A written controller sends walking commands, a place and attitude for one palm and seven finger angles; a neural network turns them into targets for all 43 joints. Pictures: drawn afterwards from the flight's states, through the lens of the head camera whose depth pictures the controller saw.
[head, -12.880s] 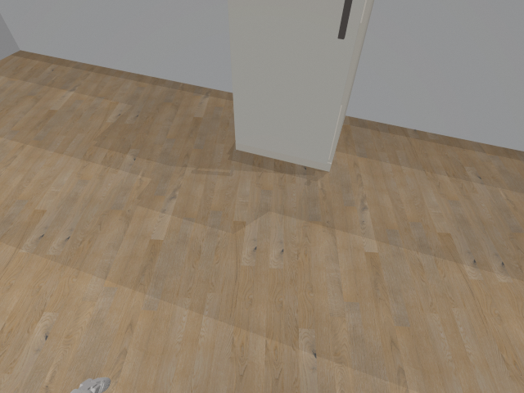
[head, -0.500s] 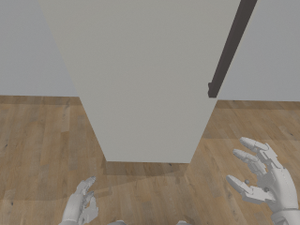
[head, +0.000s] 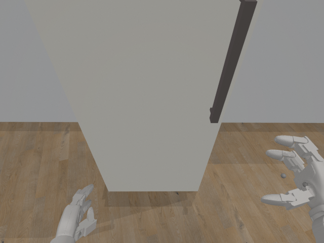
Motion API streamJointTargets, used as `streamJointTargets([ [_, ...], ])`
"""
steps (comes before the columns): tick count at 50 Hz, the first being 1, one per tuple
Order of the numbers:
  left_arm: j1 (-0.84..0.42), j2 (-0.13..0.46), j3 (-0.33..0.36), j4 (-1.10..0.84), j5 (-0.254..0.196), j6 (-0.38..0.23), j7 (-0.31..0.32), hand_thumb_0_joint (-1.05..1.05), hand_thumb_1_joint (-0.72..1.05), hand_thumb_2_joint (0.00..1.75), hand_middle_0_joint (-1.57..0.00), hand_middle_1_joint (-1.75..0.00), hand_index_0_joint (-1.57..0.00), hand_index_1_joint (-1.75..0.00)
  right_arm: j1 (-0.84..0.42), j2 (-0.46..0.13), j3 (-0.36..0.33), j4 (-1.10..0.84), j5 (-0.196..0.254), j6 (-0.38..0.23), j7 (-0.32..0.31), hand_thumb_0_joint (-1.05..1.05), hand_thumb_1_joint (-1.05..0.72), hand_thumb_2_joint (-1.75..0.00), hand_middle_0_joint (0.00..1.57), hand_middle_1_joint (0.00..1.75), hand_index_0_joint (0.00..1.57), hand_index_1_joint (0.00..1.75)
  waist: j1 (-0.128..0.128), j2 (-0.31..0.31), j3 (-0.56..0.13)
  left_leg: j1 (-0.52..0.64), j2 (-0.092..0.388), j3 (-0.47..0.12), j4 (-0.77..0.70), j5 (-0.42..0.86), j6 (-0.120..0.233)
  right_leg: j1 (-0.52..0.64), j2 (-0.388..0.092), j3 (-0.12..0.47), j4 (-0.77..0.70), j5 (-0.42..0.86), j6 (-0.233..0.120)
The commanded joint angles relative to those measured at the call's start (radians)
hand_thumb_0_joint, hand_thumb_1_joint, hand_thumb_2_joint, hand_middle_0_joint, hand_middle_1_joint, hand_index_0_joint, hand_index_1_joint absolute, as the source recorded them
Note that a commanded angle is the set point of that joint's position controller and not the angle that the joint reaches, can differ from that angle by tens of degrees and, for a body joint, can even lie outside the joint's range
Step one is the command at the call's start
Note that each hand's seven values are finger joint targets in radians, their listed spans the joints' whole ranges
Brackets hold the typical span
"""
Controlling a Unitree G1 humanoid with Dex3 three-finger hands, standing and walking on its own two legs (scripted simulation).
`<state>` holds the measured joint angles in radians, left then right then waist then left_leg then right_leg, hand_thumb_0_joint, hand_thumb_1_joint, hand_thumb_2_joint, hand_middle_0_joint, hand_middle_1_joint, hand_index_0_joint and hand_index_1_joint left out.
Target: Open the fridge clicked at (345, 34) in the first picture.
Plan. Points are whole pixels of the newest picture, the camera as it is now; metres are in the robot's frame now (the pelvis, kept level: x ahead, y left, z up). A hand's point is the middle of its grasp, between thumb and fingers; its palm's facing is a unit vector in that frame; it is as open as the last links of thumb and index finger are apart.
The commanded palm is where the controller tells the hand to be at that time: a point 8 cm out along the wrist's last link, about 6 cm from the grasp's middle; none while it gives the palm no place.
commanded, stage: raise the hand to about handle height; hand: right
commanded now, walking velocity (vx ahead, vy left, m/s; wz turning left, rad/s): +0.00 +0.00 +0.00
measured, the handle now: (225, 70) +0.52 -0.16 +0.18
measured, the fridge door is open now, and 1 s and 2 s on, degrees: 0 0 0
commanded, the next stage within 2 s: move the hooked fingers beside the handle in 0.88 s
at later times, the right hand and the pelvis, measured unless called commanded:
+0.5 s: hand (301, 142) +0.28 -0.27 +0.17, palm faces +0.06 +1.00 -0.07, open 13.9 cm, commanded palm +0.24 -0.30 +0.17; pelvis +0.00 +0.02 +0.01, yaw +0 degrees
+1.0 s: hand (293, 147) +0.28 -0.25 +0.16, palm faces +0.07 +1.00 -0.06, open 13.9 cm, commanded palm +0.25 -0.29 +0.17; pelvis +0.00 +0.03 +0.01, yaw +0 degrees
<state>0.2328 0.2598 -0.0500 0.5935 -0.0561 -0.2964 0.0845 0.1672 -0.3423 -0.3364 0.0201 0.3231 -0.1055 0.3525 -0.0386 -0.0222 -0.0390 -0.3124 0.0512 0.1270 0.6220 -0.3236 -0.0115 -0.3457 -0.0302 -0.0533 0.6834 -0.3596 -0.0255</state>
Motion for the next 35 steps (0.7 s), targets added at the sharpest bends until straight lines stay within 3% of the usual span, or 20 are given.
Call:
streamJointTargets([
  [1,-0.07,0.134,0.04,-0.144,-0.001,-0.041,0.019,0.0,0.9,0.9,-0.2,-0.3,-0.2,-0.3,-0.236,-0.231,-0.123,-0.165,0.03,-0.002,0.034,0.0,0.5,-0.3,0.3,1.2,0.3,1.2,0.001,-0.07,-0.121,0.065,-0.059,-0.033,-0.092,0.243,0.037,0.115,0.013,0.087,-0.166,0.29,0.015],
  [6,-0.084,0.129,0.026,-0.141,-0.006,-0.026,0.031,0.0,0.9,0.9,-0.2,-0.3,-0.2,-0.3,-0.351,-0.269,-0.14,-0.131,0.031,0.041,0.058,0.0,0.5,-0.3,0.3,1.2,0.3,1.2,0.005,-0.061,-0.1,0.079,-0.061,-0.036,-0.133,0.216,0.037,0.141,0.015,0.091,-0.198,0.257,0.012],
  [11,-0.096,0.128,0.021,-0.14,-0.009,-0.015,0.037,0.0,0.9,0.9,-0.2,-0.3,-0.2,-0.3,-0.44,-0.334,-0.183,-0.099,0.032,0.069,0.084,0.0,0.5,-0.3,0.3,1.2,0.3,1.2,0.003,-0.057,-0.133,0.117,-0.058,-0.046,-0.161,0.239,0.039,0.179,0.019,0.088,-0.214,0.274,0.006],
  [15,-0.103,0.126,0.018,-0.141,-0.011,-0.014,0.04,0.0,0.9,0.9,-0.2,-0.3,-0.2,-0.3,-0.504,-0.368,-0.208,-0.09,0.035,0.079,0.101,0.0,0.5,-0.3,0.3,1.2,0.3,1.2,0.001,-0.103,-0.165,0.135,-0.054,-0.047,-0.171,0.271,0.038,0.212,0.024,0.085,-0.225,0.302,0.006],
  [16,-0.098,0.128,0.016,-0.138,-0.01,-0.01,0.037,0.0,0.9,0.9,-0.2,-0.3,-0.2,-0.3,-0.491,-0.389,-0.223,-0.053,0.037,0.09,0.105,0.0,0.5,-0.3,0.3,1.2,0.3,1.2,-0.004,-0.073,-0.146,0.143,-0.054,-0.052,-0.179,0.282,0.039,0.201,0.022,0.084,-0.225,0.307,0.004],
  [18,-0.1,0.131,0.019,-0.135,-0.014,-0.006,0.039,0.0,0.9,0.9,-0.2,-0.3,-0.2,-0.3,-0.523,-0.392,-0.227,-0.023,0.042,0.104,0.115,0.0,0.5,-0.3,0.3,1.2,0.3,1.2,0.002,-0.043,-0.137,0.141,-0.052,-0.051,-0.186,0.289,0.035,0.197,0.024,0.081,-0.231,0.302,0.001],
  [20,-0.101,0.131,0.02,-0.138,-0.019,-0.003,0.038,0.0,0.9,0.9,-0.2,-0.3,-0.2,-0.3,-0.522,-0.375,-0.208,0.011,0.04,0.121,0.123,0.0,0.5,-0.3,0.3,1.2,0.3,1.2,0.003,-0.072,-0.123,0.127,-0.05,-0.052,-0.189,0.275,0.035,0.198,0.026,0.077,-0.235,0.29,0.002],
  [24,-0.099,0.14,0.03,-0.151,-0.022,0.005,0.027,0.0,0.9,0.9,-0.2,-0.3,-0.2,-0.3,-0.463,-0.36,-0.202,0.044,0.043,0.143,0.137,0.0,0.5,-0.3,0.3,1.2,0.3,1.2,-0.003,-0.007,-0.121,0.125,-0.045,-0.058,-0.186,0.277,0.029,0.179,0.026,0.069,-0.229,0.283,-0.002],
  [29,-0.105,0.133,0.035,-0.164,-0.019,0.003,0.025,0.0,0.9,0.9,-0.2,-0.3,-0.2,-0.3,-0.492,-0.406,-0.256,-0.06,0.05,0.11,0.109,0.0,0.5,-0.3,0.3,1.2,0.3,1.2,-0.009,-0.036,-0.182,0.16,-0.042,-0.071,-0.179,0.309,0.026,0.201,0.028,0.056,-0.218,0.312,-0.004],
  [31,-0.099,0.133,0.034,-0.157,-0.015,0.004,0.027,0.0,0.9,0.9,-0.2,-0.3,-0.2,-0.3,-0.49,-0.415,-0.262,-0.07,0.046,0.099,0.091,0.0,0.5,-0.3,0.3,1.2,0.3,1.2,-0.012,-0.034,-0.171,0.164,-0.041,-0.071,-0.181,0.304,0.028,0.2,0.023,0.055,-0.219,0.313,-0.003],
  [32,-0.105,0.13,0.034,-0.157,-0.017,0.002,0.028,0.0,0.9,0.9,-0.2,-0.3,-0.2,-0.3,-0.501,-0.408,-0.261,-0.077,0.045,0.095,0.088,0.0,0.5,-0.3,0.3,1.2,0.3,1.2,-0.009,-0.071,-0.165,0.157,-0.041,-0.077,-0.184,0.311,0.027,0.204,0.027,0.05,-0.221,0.311,-0.004],
  [35,-0.1,0.13,0.033,-0.146,-0.02,-0.001,0.036,0.0,0.9,0.9,-0.2,-0.3,-0.2,-0.3,-0.51,-0.382,-0.235,-0.053,0.034,0.094,0.083,0.0,0.5,-0.3,0.3,1.2,0.3,1.2,0.002,-0.093,-0.134,0.131,-0.041,-0.074,-0.193,0.281,0.026,0.205,0.028,0.047,-0.229,0.28,-0.003],
])
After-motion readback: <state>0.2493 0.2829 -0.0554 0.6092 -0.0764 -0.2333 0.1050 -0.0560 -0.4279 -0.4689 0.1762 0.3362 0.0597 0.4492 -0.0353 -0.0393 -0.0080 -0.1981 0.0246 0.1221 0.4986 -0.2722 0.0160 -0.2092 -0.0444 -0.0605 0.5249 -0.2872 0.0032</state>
